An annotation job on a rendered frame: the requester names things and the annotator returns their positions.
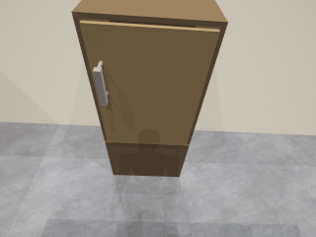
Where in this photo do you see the handle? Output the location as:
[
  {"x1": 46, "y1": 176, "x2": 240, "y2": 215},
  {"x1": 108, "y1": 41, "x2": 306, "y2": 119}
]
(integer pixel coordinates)
[{"x1": 93, "y1": 60, "x2": 109, "y2": 106}]

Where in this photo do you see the cupboard door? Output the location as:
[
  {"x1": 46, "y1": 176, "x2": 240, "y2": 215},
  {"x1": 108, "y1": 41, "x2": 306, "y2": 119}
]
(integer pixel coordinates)
[{"x1": 79, "y1": 20, "x2": 220, "y2": 145}]

